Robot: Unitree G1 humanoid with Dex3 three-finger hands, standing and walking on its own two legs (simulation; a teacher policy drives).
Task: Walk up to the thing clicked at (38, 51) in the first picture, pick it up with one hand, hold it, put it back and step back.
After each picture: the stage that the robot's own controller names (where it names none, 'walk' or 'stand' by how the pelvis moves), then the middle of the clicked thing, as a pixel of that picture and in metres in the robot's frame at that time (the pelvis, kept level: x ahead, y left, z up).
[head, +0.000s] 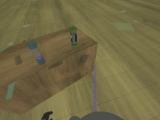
stand; (37, 53) +0.56 +0.54 -0.02
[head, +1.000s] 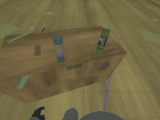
walk; (59, 50) +0.55 +0.28 +0.01
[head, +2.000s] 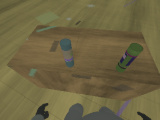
stand; (68, 55) +0.46 +0.22 +0.02
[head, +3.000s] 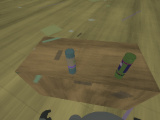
stand; (71, 62) +0.48 +0.19 -0.01
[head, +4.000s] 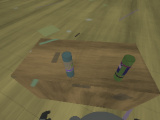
stand; (68, 65) +0.44 +0.20 -0.01
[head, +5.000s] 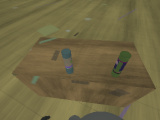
stand; (68, 62) +0.48 +0.21 -0.02
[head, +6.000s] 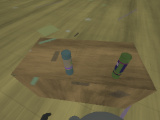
stand; (68, 63) +0.46 +0.21 -0.02
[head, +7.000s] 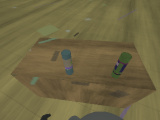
stand; (68, 63) +0.46 +0.21 -0.02
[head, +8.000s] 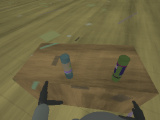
rise first; (67, 67) +0.44 +0.24 -0.02
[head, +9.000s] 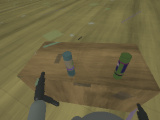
go down; (69, 65) +0.47 +0.23 -0.01
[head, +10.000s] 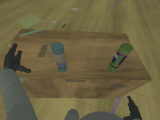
go down; (60, 59) +0.45 +0.21 +0.03
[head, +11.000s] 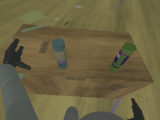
approach; (60, 56) +0.46 +0.21 +0.04
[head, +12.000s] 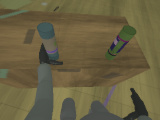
close; (50, 45) +0.48 +0.23 +0.08
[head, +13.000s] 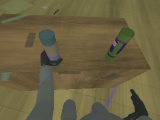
lift; (52, 51) +0.45 +0.22 +0.08
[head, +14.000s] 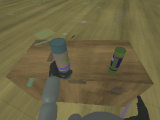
lift; (62, 61) +0.33 +0.17 +0.19
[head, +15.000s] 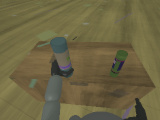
hold; (63, 60) +0.33 +0.17 +0.20
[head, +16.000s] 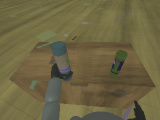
hold; (63, 63) +0.33 +0.18 +0.17
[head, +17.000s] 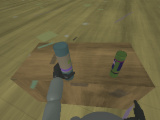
crouch; (65, 63) +0.33 +0.17 +0.17
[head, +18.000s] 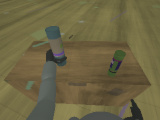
crouch; (57, 48) +0.42 +0.22 +0.20
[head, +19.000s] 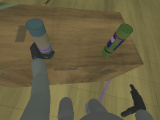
lower; (43, 43) +0.49 +0.24 +0.06
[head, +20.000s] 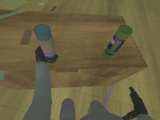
lower; (48, 47) +0.47 +0.23 +0.08
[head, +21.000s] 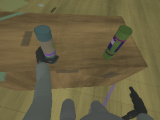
lower; (48, 48) +0.47 +0.23 +0.08
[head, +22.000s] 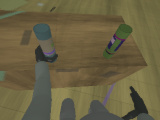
lower; (47, 46) +0.48 +0.23 +0.08
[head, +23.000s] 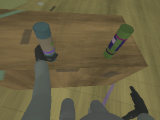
loosen; (47, 45) +0.48 +0.23 +0.09
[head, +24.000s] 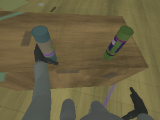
withdraw; (47, 48) +0.47 +0.24 +0.08
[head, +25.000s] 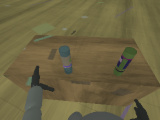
sink last; (66, 61) +0.45 +0.21 +0.03
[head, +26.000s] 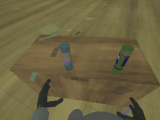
stand; (67, 58) +0.48 +0.23 +0.04
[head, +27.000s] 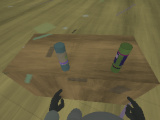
stand; (62, 58) +0.46 +0.24 +0.05
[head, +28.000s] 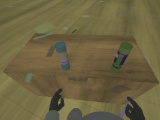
stand; (63, 57) +0.47 +0.24 +0.05
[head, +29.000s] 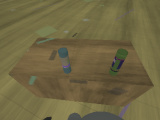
stand; (65, 62) +0.47 +0.24 +0.00
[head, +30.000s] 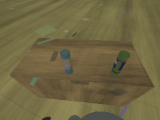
stand; (67, 63) +0.47 +0.22 -0.02
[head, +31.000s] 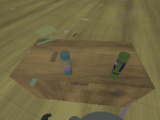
stand; (66, 64) +0.46 +0.22 -0.02
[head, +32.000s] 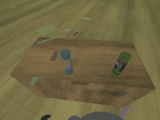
stand; (67, 63) +0.46 +0.22 -0.02
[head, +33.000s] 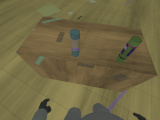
walk; (75, 44) +0.58 +0.17 -0.01
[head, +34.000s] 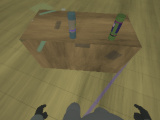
walk; (72, 26) +0.80 +0.25 +0.00
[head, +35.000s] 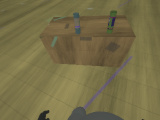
stand; (77, 24) +1.07 +0.26 +0.00
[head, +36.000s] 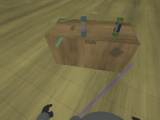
stand; (83, 27) +1.07 +0.16 -0.01
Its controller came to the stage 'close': yes
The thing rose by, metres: 0.21
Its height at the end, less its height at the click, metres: +0.00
